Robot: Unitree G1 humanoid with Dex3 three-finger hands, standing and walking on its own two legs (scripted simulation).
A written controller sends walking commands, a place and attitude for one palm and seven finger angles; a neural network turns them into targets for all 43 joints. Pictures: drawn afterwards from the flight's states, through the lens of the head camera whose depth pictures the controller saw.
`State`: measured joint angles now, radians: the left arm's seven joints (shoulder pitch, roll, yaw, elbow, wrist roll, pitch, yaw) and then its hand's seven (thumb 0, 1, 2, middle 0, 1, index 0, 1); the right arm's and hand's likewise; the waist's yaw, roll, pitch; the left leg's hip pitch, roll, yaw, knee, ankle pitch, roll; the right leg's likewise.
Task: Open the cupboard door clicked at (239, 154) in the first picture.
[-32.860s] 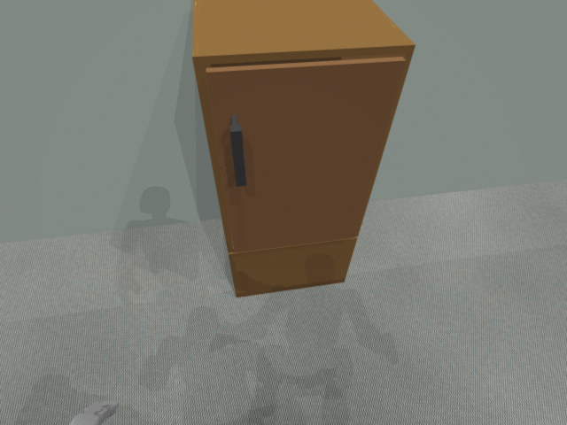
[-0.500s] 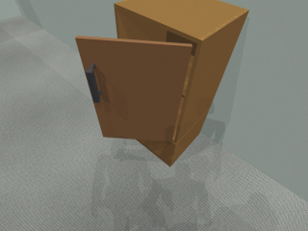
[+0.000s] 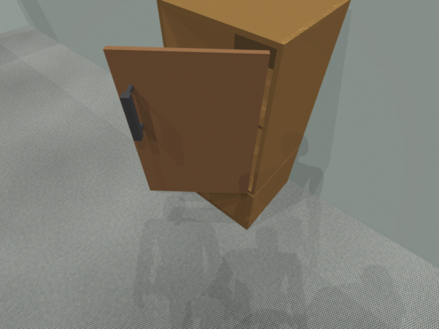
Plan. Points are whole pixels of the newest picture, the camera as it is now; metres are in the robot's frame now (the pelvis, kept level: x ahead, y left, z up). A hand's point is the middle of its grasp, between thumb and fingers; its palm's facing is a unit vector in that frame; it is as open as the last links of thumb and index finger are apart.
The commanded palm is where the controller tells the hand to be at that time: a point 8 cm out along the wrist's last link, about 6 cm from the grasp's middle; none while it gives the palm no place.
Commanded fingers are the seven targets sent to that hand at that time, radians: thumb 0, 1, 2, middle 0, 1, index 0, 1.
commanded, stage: look again from close up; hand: left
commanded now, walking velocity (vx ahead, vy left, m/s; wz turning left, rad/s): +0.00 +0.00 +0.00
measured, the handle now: (134, 113) +0.64 +0.27 +0.00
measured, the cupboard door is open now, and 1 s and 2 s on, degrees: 38 38 38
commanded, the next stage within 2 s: shuffle to correct the standing spot in 0.28 s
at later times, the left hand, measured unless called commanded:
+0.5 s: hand out of the picture -0.09 +0.14 -0.18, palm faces +0.05 -0.99 -0.15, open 7.4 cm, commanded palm none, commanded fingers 0.00 0.90 0.90 -0.20 -0.30 -0.20 -0.30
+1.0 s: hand out of the picture +0.05 +0.18 -0.16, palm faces +0.01 -0.97 -0.23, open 7.3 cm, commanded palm none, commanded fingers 0.00 0.90 0.90 -0.20 -0.30 -0.20 -0.30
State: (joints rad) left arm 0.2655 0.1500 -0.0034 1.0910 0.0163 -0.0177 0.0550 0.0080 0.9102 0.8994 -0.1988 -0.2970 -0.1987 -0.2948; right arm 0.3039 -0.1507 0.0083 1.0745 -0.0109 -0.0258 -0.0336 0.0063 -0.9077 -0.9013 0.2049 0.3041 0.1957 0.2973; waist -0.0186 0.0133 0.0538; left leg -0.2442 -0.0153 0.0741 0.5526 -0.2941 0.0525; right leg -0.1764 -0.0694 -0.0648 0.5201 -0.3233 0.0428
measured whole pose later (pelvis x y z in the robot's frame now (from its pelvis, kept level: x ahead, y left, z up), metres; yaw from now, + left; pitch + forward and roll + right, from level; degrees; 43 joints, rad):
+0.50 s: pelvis -0.05 -0.02 +0.00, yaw +0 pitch -1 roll -1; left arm 0.41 0.14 0.00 1.06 0.03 0.01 0.03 0.01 0.91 0.90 -0.20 -0.30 -0.20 -0.29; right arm 0.35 -0.15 0.00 1.06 -0.02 0.01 -0.01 0.01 -0.91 -0.90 0.20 0.30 0.19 0.30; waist 0.01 -0.02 -0.02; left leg -0.31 0.01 0.05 0.54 -0.27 0.03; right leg -0.24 -0.04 -0.07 0.52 -0.30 0.00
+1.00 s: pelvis +0.00 +0.00 +0.00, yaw -1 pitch +1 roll +2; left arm 0.28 0.15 0.05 1.00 0.03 -0.02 0.02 0.02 0.95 0.90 -0.20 -0.30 -0.20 -0.29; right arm 0.42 -0.10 0.00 1.08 -0.02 -0.04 -0.01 0.01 -0.91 -0.90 0.20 0.30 0.20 0.30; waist -0.02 0.00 0.00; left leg -0.22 -0.06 0.12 0.45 -0.25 0.07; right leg -0.30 -0.05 -0.09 0.57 -0.33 -0.04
